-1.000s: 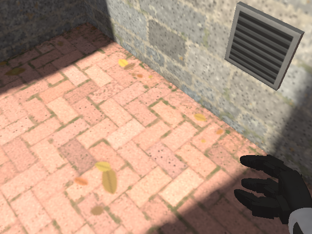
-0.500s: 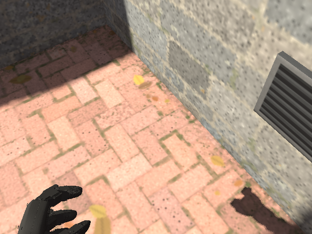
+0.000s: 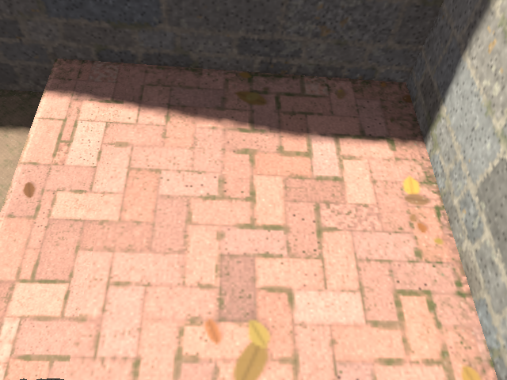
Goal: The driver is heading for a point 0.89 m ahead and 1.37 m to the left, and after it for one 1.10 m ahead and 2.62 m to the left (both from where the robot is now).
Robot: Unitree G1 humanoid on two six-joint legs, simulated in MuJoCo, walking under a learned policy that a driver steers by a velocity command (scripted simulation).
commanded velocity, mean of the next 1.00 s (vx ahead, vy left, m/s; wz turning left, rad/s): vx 0.00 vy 0.00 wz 1.00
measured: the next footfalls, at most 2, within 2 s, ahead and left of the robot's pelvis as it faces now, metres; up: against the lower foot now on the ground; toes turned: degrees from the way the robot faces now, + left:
right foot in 0.34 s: +0.10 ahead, -0.11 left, +0.00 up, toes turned +28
left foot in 0.76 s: -0.06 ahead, +0.12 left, +0.00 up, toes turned +48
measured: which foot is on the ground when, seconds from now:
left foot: down 0.00-0.34, up 0.36-0.74, down 0.76-1.00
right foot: up 0.00-0.32, down 0.34-0.76, up 0.78-1.00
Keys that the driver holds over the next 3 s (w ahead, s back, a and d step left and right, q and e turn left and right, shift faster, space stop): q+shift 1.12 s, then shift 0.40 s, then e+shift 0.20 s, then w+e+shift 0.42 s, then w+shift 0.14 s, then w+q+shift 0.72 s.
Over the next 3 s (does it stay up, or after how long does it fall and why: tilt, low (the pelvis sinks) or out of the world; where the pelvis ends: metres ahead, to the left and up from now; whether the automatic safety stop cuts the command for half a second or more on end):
stays up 0.74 0.52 -0.03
